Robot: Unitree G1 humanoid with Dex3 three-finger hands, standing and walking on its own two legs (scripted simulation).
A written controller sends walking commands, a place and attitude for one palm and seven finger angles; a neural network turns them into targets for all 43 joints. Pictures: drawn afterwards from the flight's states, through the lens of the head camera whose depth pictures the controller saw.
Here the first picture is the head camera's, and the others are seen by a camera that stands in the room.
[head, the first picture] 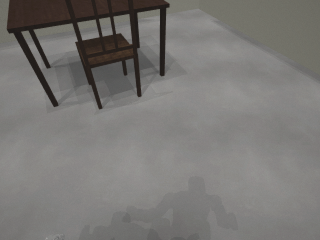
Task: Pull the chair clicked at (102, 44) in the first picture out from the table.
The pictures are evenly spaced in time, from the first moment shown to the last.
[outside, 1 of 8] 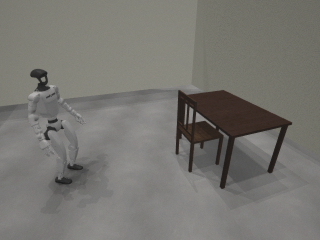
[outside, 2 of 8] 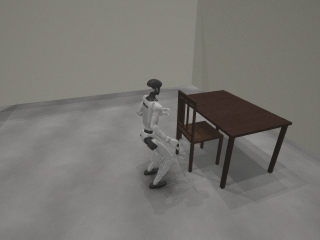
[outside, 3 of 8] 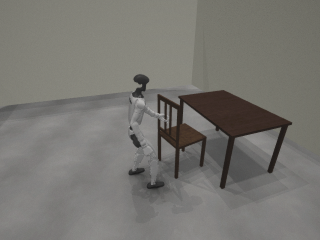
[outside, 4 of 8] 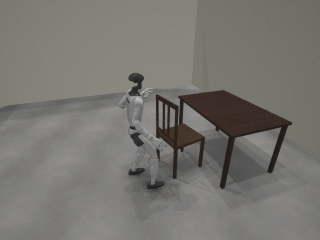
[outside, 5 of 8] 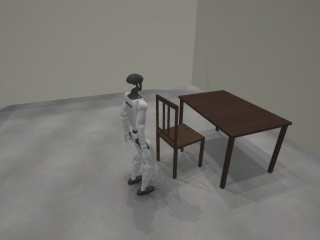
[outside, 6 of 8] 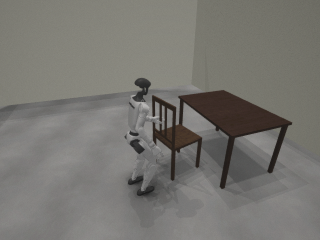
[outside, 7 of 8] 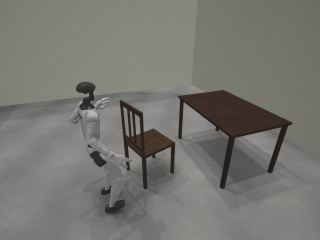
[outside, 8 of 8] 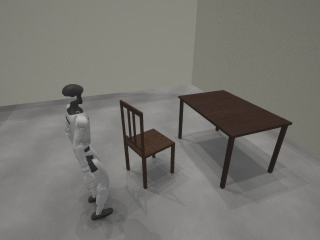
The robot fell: no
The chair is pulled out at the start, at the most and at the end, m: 0.00 0.68 0.68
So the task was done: yes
